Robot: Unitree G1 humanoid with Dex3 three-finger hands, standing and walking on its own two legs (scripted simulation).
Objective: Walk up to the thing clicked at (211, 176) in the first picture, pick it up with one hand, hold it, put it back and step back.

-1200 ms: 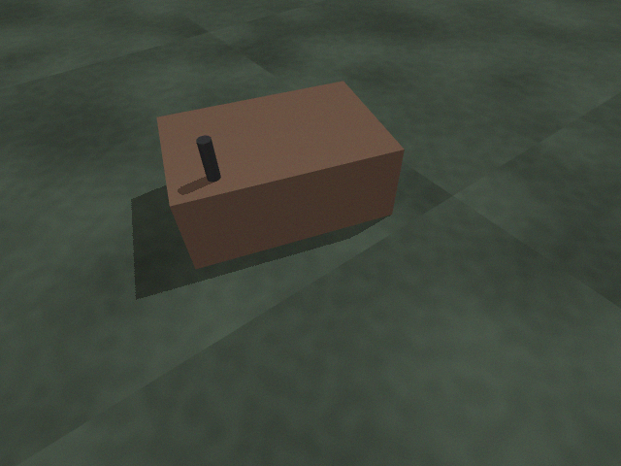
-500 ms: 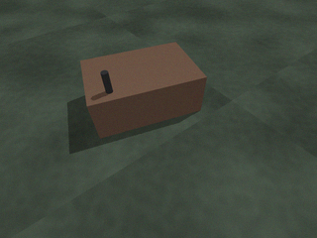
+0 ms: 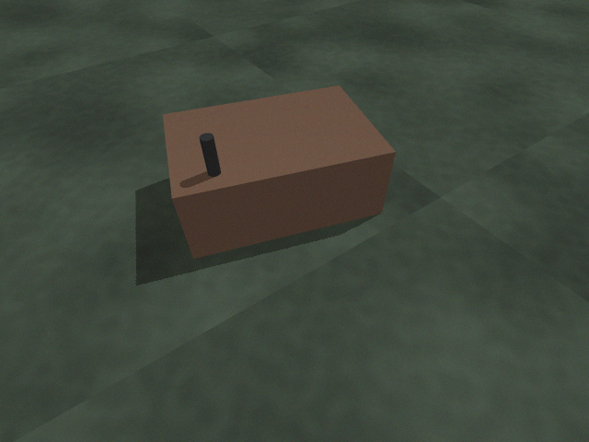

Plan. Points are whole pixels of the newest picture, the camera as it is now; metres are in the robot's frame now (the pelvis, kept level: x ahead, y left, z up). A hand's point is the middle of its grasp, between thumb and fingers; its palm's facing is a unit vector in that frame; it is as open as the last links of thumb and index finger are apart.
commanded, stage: walk up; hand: left
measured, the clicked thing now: (210, 155) +1.16 +0.33 -0.34
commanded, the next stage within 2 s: none
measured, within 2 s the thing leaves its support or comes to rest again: neither
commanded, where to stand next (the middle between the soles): +0.83 +0.02 m, yaw +17 degrees
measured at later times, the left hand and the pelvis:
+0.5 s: hand out of the picture +0.18 +0.35 -0.15, palm faces +0.09 -0.94 -0.32, open 7.4 cm; pelvis +0.15 +0.06 -0.01, yaw +8 degrees
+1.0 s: hand (153, 342) +0.34 +0.28 -0.15, palm faces +0.22 -0.91 -0.34, open 7.4 cm; pelvis +0.38 +0.01 -0.01, yaw +14 degrees
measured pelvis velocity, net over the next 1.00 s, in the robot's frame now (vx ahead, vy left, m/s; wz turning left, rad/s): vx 0.38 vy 0.01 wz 0.24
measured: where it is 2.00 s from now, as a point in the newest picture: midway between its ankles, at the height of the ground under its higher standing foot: (305, 313)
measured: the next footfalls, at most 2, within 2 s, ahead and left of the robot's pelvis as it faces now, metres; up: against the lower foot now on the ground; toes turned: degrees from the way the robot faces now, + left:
left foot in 0.22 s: +0.16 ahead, +0.19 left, +0.00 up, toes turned +10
right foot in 0.66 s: +0.40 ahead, -0.08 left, +0.00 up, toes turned +5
